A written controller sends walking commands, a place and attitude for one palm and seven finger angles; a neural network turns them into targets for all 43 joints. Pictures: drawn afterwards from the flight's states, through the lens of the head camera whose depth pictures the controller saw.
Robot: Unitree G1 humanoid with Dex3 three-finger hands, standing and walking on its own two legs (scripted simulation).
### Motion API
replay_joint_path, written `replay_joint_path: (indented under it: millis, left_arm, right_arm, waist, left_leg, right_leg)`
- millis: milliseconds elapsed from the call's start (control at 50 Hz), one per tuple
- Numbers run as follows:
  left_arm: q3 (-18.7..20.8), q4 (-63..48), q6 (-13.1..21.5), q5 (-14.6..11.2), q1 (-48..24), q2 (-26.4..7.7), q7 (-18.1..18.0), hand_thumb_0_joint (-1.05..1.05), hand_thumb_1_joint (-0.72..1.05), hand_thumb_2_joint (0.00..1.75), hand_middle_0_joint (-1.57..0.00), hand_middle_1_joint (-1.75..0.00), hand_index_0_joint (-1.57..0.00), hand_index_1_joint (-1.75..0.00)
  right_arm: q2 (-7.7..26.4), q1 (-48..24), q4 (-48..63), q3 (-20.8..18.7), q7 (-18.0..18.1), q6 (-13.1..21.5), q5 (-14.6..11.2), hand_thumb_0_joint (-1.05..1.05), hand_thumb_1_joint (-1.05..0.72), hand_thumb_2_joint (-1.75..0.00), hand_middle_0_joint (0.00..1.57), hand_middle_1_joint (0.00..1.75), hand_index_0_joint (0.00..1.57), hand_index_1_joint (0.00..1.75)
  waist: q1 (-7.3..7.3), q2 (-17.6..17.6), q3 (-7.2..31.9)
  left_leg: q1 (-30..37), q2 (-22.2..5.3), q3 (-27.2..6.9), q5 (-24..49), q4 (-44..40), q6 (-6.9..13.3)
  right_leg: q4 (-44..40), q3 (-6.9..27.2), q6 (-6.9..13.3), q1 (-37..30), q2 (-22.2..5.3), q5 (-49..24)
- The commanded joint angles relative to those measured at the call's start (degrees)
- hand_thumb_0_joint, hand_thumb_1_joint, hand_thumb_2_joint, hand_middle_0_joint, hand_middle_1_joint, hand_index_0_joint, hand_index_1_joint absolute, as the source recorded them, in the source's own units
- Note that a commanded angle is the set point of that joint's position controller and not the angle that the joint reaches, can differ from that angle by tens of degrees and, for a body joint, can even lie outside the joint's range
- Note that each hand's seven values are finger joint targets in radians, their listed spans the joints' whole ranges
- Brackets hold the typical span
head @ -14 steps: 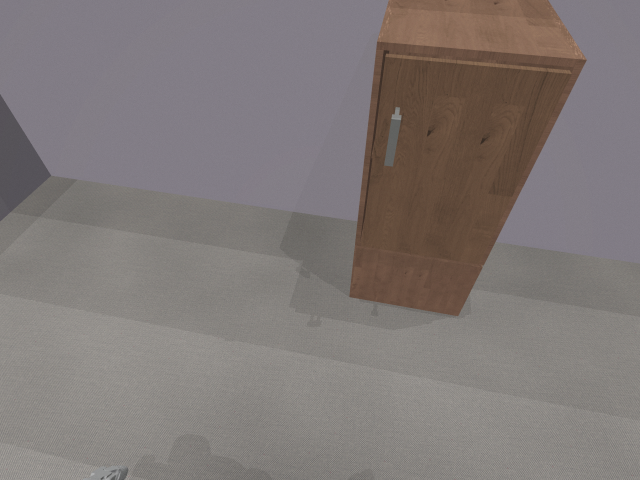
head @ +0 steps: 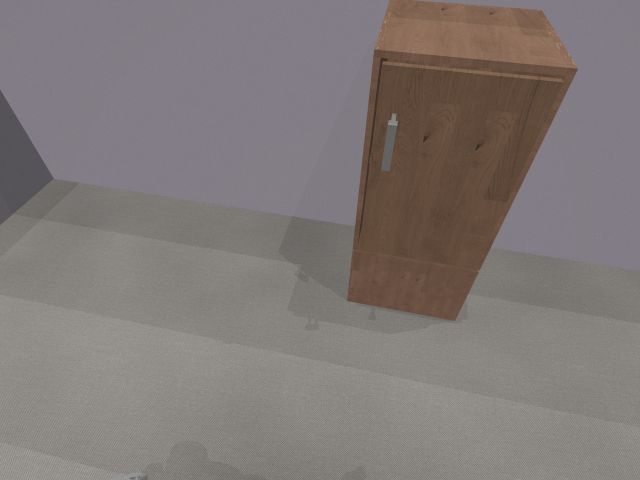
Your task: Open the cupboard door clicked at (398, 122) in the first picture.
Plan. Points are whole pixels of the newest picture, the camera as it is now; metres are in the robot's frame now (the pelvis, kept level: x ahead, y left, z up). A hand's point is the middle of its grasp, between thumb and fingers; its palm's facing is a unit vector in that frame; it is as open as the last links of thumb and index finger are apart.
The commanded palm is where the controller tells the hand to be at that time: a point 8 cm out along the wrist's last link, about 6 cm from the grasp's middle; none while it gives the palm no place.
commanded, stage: stand and wait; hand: left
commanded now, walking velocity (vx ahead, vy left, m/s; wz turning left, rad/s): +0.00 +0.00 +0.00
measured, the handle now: (389, 142) +0.86 -0.11 -0.03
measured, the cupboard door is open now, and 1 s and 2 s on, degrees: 0 0 0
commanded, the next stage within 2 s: look at it before walking up in 0.54 s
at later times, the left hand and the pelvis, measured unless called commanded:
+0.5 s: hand out of the picture +0.05 +0.24 -0.15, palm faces -0.02 -0.94 -0.34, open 7.4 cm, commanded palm none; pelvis -0.01 -0.01 +0.00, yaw +0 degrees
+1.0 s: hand out of the picture +0.06 +0.24 -0.15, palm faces -0.02 -0.94 -0.33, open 7.4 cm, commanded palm none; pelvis -0.01 -0.01 +0.00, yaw +0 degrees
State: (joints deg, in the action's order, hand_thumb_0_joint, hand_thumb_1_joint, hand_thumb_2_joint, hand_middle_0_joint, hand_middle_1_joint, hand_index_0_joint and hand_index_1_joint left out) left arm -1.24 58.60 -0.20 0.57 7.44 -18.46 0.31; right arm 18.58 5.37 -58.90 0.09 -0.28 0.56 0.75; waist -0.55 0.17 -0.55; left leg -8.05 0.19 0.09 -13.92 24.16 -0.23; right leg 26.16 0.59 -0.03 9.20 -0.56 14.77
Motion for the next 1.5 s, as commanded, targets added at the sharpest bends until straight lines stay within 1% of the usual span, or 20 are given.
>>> replay_joint_path:
  millis: [0,80,140,220,300,380,440,480,640,780,820,900,1040,1080,1180,1240,1260,1340,1400,1480]
  left_arm:
    - [3.39,-3.46,1.7,0.14,-3.02,-12.8,-1.11,0.0,0.9,0.9,-0.2,-0.3,-0.2,-0.3]
    - [3.31,-2.61,1.75,0.03,-2.48,-12.7,-1.03,0.0,0.9,0.9,-0.2,-0.3,-0.2,-0.3]
    - [3.35,-1.96,1.73,0.02,-2.47,-12.69,-1.0,0.0,0.9,0.9,-0.2,-0.3,-0.2,-0.3]
    - [3.42,-1.07,1.85,-0.03,-2.08,-12.8,-1.04,0.0,0.9,0.9,-0.2,-0.3,-0.2,-0.3]
    - [3.27,-0.6,1.77,-0.03,-1.99,-12.88,-1.0,0.0,0.9,0.9,-0.2,-0.3,-0.2,-0.3]
    - [3.26,-0.18,1.82,-0.05,-1.86,-12.91,-0.98,0.0,0.9,0.9,-0.2,-0.3,-0.2,-0.3]
    - [3.25,-0.08,1.81,-0.01,-1.95,-12.95,-1.01,0.0,0.9,0.9,-0.2,-0.3,-0.2,-0.3]
    - [3.22,-0.11,1.86,-0.02,-1.88,-13.02,-0.99,0.0,0.9,0.9,-0.2,-0.3,-0.2,-0.3]
    - [3.23,-0.32,1.8,0.06,-2.18,-12.93,-0.94,0.0,0.9,0.9,-0.2,-0.3,-0.2,-0.3]
    - [3.28,-0.41,1.89,0.1,-2.29,-12.75,-0.91,0.0,0.9,0.9,-0.2,-0.3,-0.2,-0.3]
    - [3.29,-0.39,1.88,0.07,-2.02,-12.7,-0.94,0.0,0.9,0.9,-0.2,-0.3,-0.2,-0.3]
    - [3.25,-0.16,1.93,0.07,-1.83,-12.65,-0.97,0.0,0.9,0.9,-0.2,-0.3,-0.2,-0.3]
    - [3.25,-0.02,1.97,0.04,-1.79,-12.83,-1.01,0.0,0.9,0.9,-0.2,-0.3,-0.2,-0.3]
    - [3.21,0.0,1.91,0.05,-1.94,-12.86,-0.98,0.0,0.9,0.9,-0.2,-0.3,-0.2,-0.3]
    - [3.21,0.1,1.96,0.03,-1.63,-12.91,-0.98,0.0,0.9,0.9,-0.2,-0.3,-0.2,-0.3]
    - [3.19,0.09,1.95,0.06,-1.84,-12.97,-0.99,0.0,0.9,0.9,-0.2,-0.3,-0.2,-0.3]
    - [3.22,0.17,1.97,0.06,-1.72,-12.88,-0.98,0.0,0.9,0.9,-0.2,-0.3,-0.2,-0.3]
    - [3.49,-0.27,1.73,0.15,-2.17,-13.05,-0.89,0.0,0.9,0.9,-0.2,-0.3,-0.2,-0.3]
    - [3.43,-0.52,1.18,0.16,-1.14,-11.67,-0.92,0.0,0.9,0.9,-0.2,-0.3,-0.2,-0.3]
    - [2.99,-0.84,0.09,0.17,0.97,-8.19,-1.09,0.0,0.9,0.9,-0.2,-0.3,-0.2,-0.3]
  right_arm:
    - [11.8,-2.47,2.91,-2.56,1.09,1.31,0.04,0.0,-0.9,-0.9,0.2,0.3,0.2,0.3]
    - [11.79,-2.49,1.91,-2.46,1.09,1.37,0.02,0.0,-0.9,-0.9,0.2,0.3,0.2,0.3]
    - [11.9,-1.82,1.18,-2.33,1.09,1.36,-0.04,0.0,-0.9,-0.9,0.2,0.3,0.2,0.3]
    - [11.94,-1.23,0.16,-2.18,1.12,1.42,-0.12,0.0,-0.9,-0.9,0.2,0.3,0.2,0.3]
    - [12.05,-0.87,-0.62,-2.06,1.04,1.18,-0.16,0.0,-0.9,-0.9,0.2,0.3,0.2,0.3]
    - [12.22,-0.43,-1.14,-2.05,1.03,1.32,-0.13,0.0,-0.9,-0.9,0.2,0.3,0.2,0.3]
    - [12.08,-0.36,-1.28,-2.04,1.01,1.25,-0.12,0.0,-0.9,-0.9,0.2,0.3,0.2,0.3]
    - [12.13,-0.21,-1.39,-1.99,0.98,1.25,-0.15,0.0,-0.9,-0.9,0.2,0.3,0.2,0.3]
    - [12.03,-0.3,-1.48,-1.97,0.94,1.3,-0.11,0.0,-0.9,-0.9,0.2,0.3,0.2,0.3]
    - [12.1,-0.47,-1.36,-2.05,0.96,1.4,-0.16,0.0,-0.9,-0.9,0.2,0.3,0.2,0.3]
    - [12.11,-0.66,-1.36,-1.97,1.0,1.43,-0.15,0.0,-0.9,-0.9,0.2,0.3,0.2,0.3]
    - [12.2,-0.69,-1.26,-1.97,1.06,1.45,-0.25,0.0,-0.9,-0.9,0.2,0.3,0.2,0.3]
    - [12.31,-1.15,-1.34,-1.98,1.12,1.4,-0.26,0.0,-0.9,-0.9,0.2,0.3,0.2,0.3]
    - [12.31,-1.37,-1.41,-2.0,1.11,1.37,-0.31,0.0,-0.9,-0.9,0.2,0.3,0.2,0.3]
    - [12.48,-1.41,-1.36,-1.97,1.12,1.46,-0.3,0.0,-0.9,-0.9,0.2,0.3,0.2,0.3]
    - [12.44,-1.33,-1.38,-1.96,1.13,1.44,-0.33,0.0,-0.9,-0.9,0.2,0.3,0.2,0.3]
    - [12.45,-1.6,-1.41,-1.99,1.13,1.43,-0.31,0.0,-0.9,-0.9,0.2,0.3,0.2,0.3]
    - [12.67,-0.96,-1.32,-2.21,1.32,1.39,-0.25,0.0,-0.9,-0.9,0.2,0.3,0.2,0.3]
    - [11.05,0.05,-1.11,-2.07,1.44,1.13,-0.25,0.0,-0.9,-0.9,0.2,0.3,0.2,0.3]
    - [7.21,2.07,-0.63,-1.69,1.66,0.48,-0.16,0.0,-0.9,-0.9,0.2,0.3,0.2,0.3]
  waist:
    - [0.69,0.69,2.16]
    - [0.59,-0.34,2.33]
    - [0.6,-0.42,1.89]
    - [0.46,0.31,2.9]
    - [0.48,0.31,1.11]
    - [0.53,0.16,1.8]
    - [0.47,0.58,0.88]
    - [0.53,1.14,1.16]
    - [0.46,0.09,0.54]
    - [0.55,0.33,1.17]
    - [0.44,-0.81,1.73]
    - [0.41,-0.23,2.69]
    - [0.52,-0.02,2.52]
    - [0.44,-0.44,1.55]
    - [0.38,-0.33,2.59]
    - [0.46,-0.01,2.31]
    - [0.31,-0.33,1.92]
    - [0.67,0.08,1.86]
    - [0.6,-0.3,2.28]
    - [0.67,-0.1,2.06]
  left_leg:
    - [-0.67,-5.91,-4.7,8.92,-4.14,1.99]
    - [0.07,-6.01,-4.74,8.42,-4.45,1.83]
    - [-0.45,-6.11,-4.91,7.55,-5.06,1.74]
    - [-0.22,-6.34,-4.99,8.4,-5.11,1.65]
    - [-0.82,-6.19,-5.2,6.22,-5.59,1.52]
    - [-0.32,-6.39,-5.18,6.78,-5.88,1.48]
    - [-0.64,-6.38,-5.13,6.1,-6.13,1.41]
    - [-0.52,-6.31,-5.13,6.25,-5.97,1.4]
    - [-0.94,-6.41,-5.42,6.23,-6.42,1.36]
    - [-0.29,-6.53,-5.52,7.61,-6.4,1.37]
    - [0.08,-6.66,-5.53,8.21,-6.35,1.39]
    - [0.9,-6.84,-5.45,9.94,-6.19,1.45]
    - [1.62,-6.87,-5.28,10.86,-6.39,1.32]
    - [1.12,-6.88,-5.27,9.86,-6.82,1.31]
    - [1.95,-6.92,-5.44,11.4,-6.73,1.38]
    - [1.91,-6.95,-5.5,11.4,-6.98,1.36]
    - [1.92,-6.96,-5.31,11.2,-6.95,1.36]
    - [2.41,-7.28,-4.5,10.6,-6.63,1.19]
    - [2.31,-7.47,-3.36,10.6,-5.11,0.95]
    - [1.54,-7.61,-1.77,10.29,-3.22,0.37]
  right_leg:
    - [-5.23,5.59,2.25,-0.03,-6.19,-10.17]
    - [-6.15,5.92,2.24,0.19,-6.32,-9.25]
    - [-6.61,6.15,2.25,0.07,-6.22,-8.0]
    - [-6.7,6.04,2.3,-1.2,-6.46,-9.28]
    - [-7.98,6.42,2.3,0.08,-6.36,-5.78]
    - [-7.99,6.55,2.3,-0.14,-6.33,-6.24]
    - [-8.41,6.58,2.29,0.36,-6.43,-5.47]
    - [-8.69,6.93,2.35,0.24,-6.48,-5.35]
    - [-8.74,6.59,2.21,0.58,-6.26,-4.74]
    - [-8.63,6.39,2.15,0.17,-6.26,-6.54]
    - [-8.3,6.2,2.15,-0.23,-6.25,-7.6]
    - [-7.93,5.74,2.08,-1.13,-6.31,-10.13]
    - [-7.98,5.83,2.14,-1.44,-6.45,-12.06]
    - [-8.38,5.79,2.0,-1.16,-6.35,-10.82]
    - [-8.2,5.59,2.0,-1.82,-6.47,-12.26]
    - [-8.29,5.69,2.03,-1.85,-6.38,-12.35]
    - [-8.51,5.61,2.0,-1.59,-6.46,-12.18]
    - [-8.14,6.46,2.21,-0.9,-5.99,-13.08]
    - [-6.91,6.99,2.18,-0.4,-5.9,-14.67]
    - [-4.45,7.81,1.81,1.4,-5.43,-16.19]
